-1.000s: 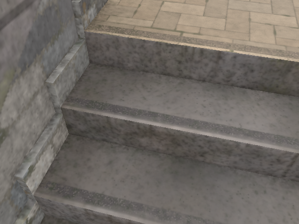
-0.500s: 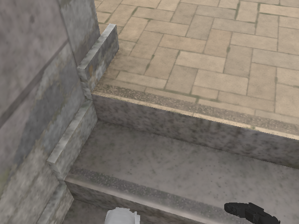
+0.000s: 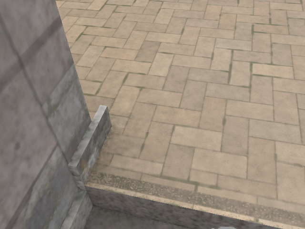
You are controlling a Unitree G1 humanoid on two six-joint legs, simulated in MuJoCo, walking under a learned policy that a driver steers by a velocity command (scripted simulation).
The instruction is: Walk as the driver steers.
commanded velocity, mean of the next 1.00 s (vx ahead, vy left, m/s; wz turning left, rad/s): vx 0.05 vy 0.00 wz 0.00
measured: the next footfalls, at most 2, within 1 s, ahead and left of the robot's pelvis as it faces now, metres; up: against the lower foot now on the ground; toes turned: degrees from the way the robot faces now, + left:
right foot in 0.32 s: +0.24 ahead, -0.24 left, +0.16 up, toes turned -4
left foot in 0.90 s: +0.30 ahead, +0.02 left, +0.16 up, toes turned +4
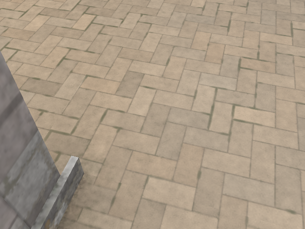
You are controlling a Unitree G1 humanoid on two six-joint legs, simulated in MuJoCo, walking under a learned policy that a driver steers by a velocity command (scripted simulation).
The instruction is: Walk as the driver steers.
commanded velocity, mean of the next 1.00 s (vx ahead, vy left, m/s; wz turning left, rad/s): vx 0.21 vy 0.00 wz -0.13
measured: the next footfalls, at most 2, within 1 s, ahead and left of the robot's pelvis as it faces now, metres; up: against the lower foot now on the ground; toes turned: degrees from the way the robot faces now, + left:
right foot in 1.00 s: +0.40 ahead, -0.14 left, +0.16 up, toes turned -12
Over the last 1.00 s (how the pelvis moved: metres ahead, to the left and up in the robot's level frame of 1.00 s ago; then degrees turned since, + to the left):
0.20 -0.11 0.15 0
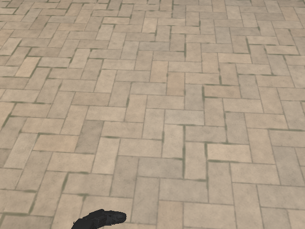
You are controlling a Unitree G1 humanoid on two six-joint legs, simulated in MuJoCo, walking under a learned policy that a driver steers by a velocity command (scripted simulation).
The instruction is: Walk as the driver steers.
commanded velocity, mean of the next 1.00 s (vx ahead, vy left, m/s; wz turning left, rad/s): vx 0.26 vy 0.00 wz -0.46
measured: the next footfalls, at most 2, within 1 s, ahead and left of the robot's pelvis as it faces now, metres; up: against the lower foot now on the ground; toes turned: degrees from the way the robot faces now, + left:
left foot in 0.50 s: +0.50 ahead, +0.05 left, +0.16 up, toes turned -19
right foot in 0.86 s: +0.35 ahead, -0.16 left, +0.16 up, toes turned -32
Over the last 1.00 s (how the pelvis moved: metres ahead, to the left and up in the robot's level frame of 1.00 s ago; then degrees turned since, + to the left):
0.25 -0.01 0.04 -8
